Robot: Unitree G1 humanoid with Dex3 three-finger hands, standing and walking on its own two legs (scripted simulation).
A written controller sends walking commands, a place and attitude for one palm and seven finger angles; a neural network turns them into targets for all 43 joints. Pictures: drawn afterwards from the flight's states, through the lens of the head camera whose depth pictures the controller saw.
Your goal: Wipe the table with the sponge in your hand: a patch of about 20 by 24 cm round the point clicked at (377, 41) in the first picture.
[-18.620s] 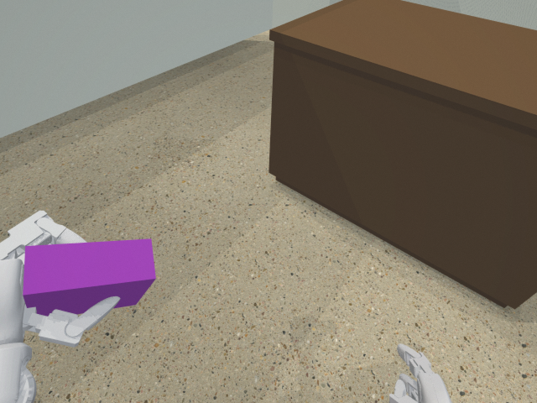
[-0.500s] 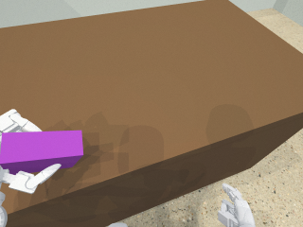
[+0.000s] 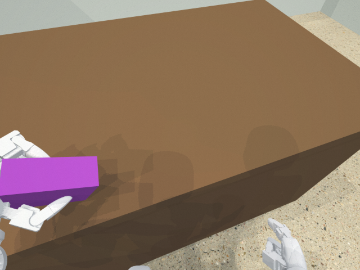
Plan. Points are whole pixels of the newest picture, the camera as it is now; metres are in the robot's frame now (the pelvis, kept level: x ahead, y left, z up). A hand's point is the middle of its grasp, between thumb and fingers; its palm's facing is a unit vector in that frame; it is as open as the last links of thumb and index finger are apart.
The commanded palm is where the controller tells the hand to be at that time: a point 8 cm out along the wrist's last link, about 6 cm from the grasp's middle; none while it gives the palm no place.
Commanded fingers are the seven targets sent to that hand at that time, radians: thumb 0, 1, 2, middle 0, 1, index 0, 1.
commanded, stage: shuffle to correct the standing spot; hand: left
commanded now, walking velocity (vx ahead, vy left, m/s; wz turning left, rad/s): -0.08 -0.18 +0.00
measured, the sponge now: (65, 182) +0.23 +0.21 +0.14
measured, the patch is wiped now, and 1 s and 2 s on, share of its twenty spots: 0.00 0.00 0.00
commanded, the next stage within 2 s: come to a stop and stand still in 0.78 s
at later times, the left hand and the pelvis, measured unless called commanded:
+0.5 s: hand (30, 184) +0.21 +0.24 +0.16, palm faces +0.32 -0.85 -0.42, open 9.2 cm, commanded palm +0.16 +0.28 +0.18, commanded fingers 0.00 0.10 1.30 -1.20 -1.60 -1.20 -1.60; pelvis +0.00 +0.00 +0.00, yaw +0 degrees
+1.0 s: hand (13, 165) +0.23 +0.26 +0.19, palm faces +0.37 -0.77 -0.53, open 9.2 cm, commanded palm +0.15 +0.27 +0.18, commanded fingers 0.00 0.10 1.30 -1.20 -1.60 -1.20 -1.60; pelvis -0.01 -0.01 +0.00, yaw +0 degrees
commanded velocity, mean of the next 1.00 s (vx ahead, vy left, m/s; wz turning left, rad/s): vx -0.06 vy -0.16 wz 0.00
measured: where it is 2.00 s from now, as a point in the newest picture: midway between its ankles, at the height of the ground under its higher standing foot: outside the picture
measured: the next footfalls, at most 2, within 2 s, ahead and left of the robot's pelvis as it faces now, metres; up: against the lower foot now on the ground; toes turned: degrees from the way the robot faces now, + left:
none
